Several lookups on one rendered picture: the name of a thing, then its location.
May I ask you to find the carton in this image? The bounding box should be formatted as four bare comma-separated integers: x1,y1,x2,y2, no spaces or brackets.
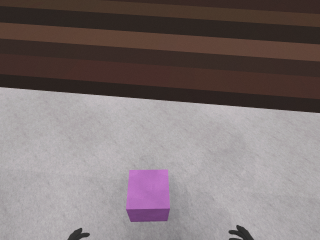
126,169,170,222

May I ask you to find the left robot hand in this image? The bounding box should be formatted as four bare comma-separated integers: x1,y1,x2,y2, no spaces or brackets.
67,228,90,240

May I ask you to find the right robot hand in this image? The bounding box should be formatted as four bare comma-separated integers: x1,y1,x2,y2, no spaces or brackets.
228,225,254,240

